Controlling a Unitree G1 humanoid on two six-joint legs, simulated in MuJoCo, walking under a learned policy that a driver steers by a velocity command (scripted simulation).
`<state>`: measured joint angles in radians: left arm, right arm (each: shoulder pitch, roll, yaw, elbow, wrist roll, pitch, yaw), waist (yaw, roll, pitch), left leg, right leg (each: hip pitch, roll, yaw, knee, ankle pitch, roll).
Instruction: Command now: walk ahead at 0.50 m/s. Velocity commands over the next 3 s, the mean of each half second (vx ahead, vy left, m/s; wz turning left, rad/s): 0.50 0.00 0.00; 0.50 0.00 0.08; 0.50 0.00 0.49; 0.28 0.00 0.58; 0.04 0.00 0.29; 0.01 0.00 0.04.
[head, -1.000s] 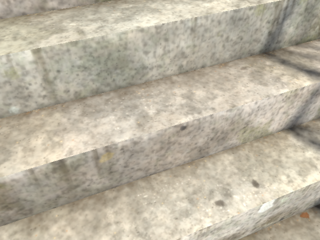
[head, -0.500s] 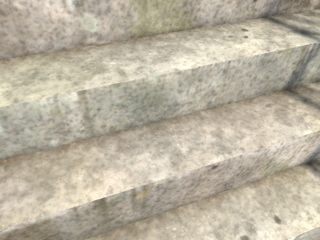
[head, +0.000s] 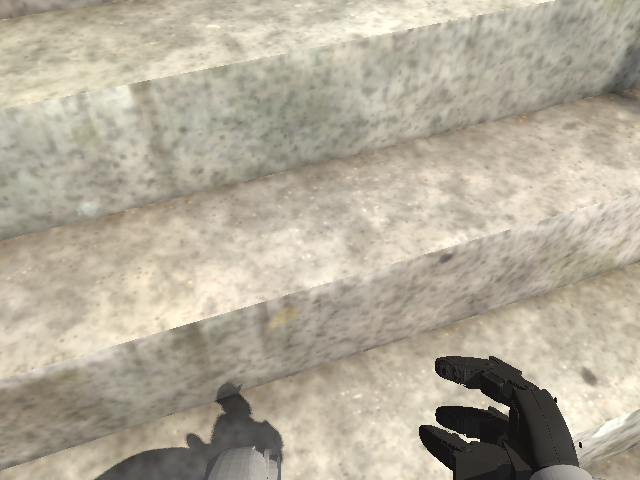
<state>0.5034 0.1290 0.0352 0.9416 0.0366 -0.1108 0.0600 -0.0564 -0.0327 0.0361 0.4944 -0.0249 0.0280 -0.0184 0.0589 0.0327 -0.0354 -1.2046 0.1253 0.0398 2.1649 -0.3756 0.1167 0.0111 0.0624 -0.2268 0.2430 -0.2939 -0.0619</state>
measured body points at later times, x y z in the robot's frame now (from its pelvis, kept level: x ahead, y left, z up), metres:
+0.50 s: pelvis +0.09 +0.01 +0.19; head +0.10 +0.01 +0.64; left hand +0.28 +0.18 +0.10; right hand +0.10 -0.22 +0.04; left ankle +0.10 +0.12 -0.53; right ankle +0.19 -0.12 -0.31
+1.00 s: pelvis +0.30 -0.11 +0.21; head +0.30 -0.14 +0.66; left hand +0.23 +0.10 +0.08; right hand +0.57 -0.25 +0.16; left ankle +0.33 +0.01 -0.15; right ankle +0.25 -0.20 -0.53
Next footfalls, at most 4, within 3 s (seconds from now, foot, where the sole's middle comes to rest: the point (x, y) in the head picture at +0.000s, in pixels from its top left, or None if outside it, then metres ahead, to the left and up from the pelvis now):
0.14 left None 0.14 0.12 -0.57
0.74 right None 0.29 -0.20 -0.57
1.18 left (400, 417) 0.47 -0.06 -0.37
1.66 right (497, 168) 0.81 -0.20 -0.16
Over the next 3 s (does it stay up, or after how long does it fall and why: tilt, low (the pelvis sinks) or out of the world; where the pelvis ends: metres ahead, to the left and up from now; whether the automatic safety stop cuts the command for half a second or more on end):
stays up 0.72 -0.08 0.62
